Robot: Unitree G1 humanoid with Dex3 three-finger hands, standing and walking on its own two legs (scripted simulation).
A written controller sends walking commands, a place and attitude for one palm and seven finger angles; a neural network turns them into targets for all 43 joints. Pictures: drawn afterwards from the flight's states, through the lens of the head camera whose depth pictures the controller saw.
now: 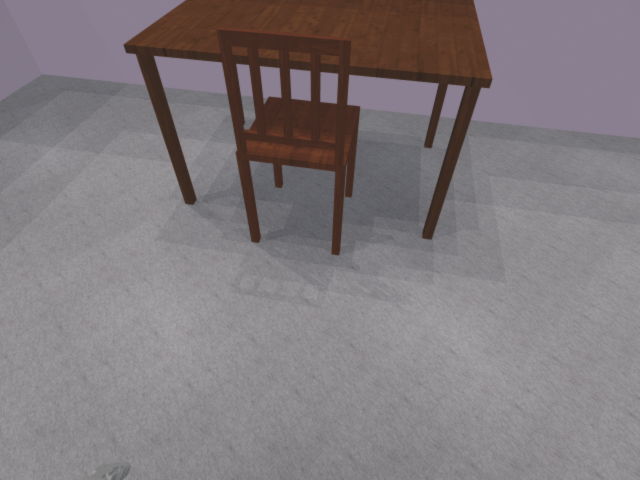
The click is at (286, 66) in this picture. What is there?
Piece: chair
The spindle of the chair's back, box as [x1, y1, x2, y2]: [278, 51, 292, 137]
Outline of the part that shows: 278,51 284,137 291,137 292,123 288,51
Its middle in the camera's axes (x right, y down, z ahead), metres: -0.11 -0.43 +1.16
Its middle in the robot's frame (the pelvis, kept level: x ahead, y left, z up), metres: +1.14 +0.17 -0.09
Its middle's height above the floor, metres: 0.68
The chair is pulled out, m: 0.00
